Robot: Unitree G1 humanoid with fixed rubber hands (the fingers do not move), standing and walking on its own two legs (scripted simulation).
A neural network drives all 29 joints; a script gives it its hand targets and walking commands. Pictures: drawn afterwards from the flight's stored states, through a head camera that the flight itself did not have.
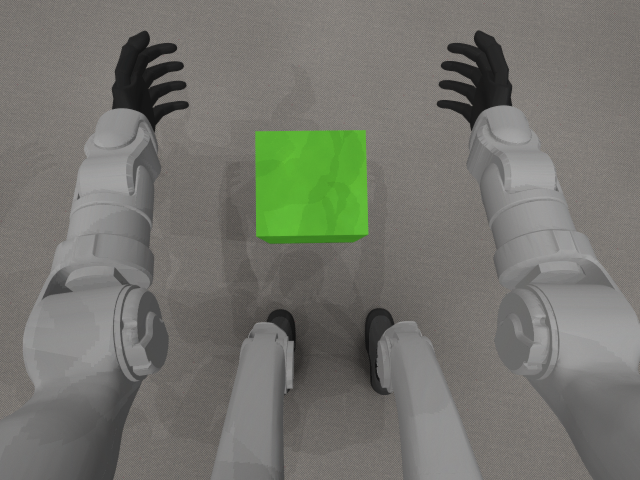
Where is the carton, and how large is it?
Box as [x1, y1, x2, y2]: [255, 130, 367, 243]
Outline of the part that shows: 365,130 255,131 256,236 269,243 348,242 354,241 366,235 367,200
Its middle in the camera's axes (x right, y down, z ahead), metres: -0.01 -0.10 +0.85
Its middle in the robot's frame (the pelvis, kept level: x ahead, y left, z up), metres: +0.50 +0.03 -0.52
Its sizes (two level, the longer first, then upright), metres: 0.210 0.200 0.250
